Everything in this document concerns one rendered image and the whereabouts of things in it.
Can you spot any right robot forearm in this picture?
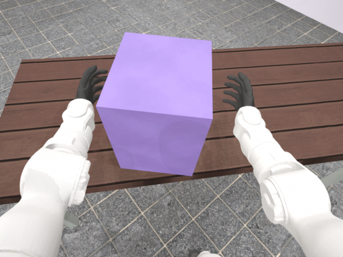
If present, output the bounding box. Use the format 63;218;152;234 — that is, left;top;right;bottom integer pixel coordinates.
233;106;331;209

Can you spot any left robot upper arm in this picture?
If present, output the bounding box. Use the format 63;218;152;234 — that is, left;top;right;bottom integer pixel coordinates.
0;148;91;257

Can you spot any right robot hand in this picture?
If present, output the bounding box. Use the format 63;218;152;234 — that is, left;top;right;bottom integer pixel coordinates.
222;72;255;112

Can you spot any right robot upper arm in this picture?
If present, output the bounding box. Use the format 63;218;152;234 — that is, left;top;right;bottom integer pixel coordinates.
260;169;343;257

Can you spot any table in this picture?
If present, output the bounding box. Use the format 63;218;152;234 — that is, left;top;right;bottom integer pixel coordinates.
0;42;343;227

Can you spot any left robot forearm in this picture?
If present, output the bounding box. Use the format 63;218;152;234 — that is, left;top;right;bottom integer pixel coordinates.
20;99;95;197

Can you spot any carton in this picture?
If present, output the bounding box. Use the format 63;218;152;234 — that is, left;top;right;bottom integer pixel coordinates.
96;32;213;176

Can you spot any left robot hand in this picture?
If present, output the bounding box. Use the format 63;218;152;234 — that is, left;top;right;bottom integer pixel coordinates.
75;65;108;105

